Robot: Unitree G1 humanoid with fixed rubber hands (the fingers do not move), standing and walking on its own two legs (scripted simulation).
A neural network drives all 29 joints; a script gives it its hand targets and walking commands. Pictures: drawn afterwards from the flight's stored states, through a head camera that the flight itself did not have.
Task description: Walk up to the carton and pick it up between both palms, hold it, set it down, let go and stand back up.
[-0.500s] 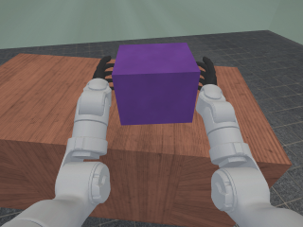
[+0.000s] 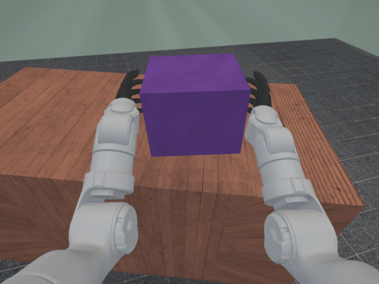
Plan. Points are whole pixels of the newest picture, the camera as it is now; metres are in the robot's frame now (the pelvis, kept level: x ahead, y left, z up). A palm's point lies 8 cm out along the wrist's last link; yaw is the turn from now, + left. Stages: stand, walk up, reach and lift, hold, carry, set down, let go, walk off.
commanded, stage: hold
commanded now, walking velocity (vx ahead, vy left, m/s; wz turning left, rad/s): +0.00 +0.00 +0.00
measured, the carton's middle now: (193, 103) +0.43 +0.00 +0.20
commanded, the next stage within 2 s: set down in 0.62 s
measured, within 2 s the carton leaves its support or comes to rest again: neither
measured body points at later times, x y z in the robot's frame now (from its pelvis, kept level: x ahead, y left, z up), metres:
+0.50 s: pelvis +0.00 +0.00 +0.00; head -0.06 +0.01 +0.45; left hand +0.40 +0.14 +0.22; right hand +0.39 -0.14 +0.22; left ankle +0.05 +0.16 -0.73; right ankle +0.08 -0.10 -0.73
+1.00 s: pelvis +0.00 -0.01 +0.00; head -0.07 +0.00 +0.45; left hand +0.40 +0.14 +0.22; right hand +0.39 -0.14 +0.24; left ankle +0.05 +0.16 -0.73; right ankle +0.08 -0.10 -0.73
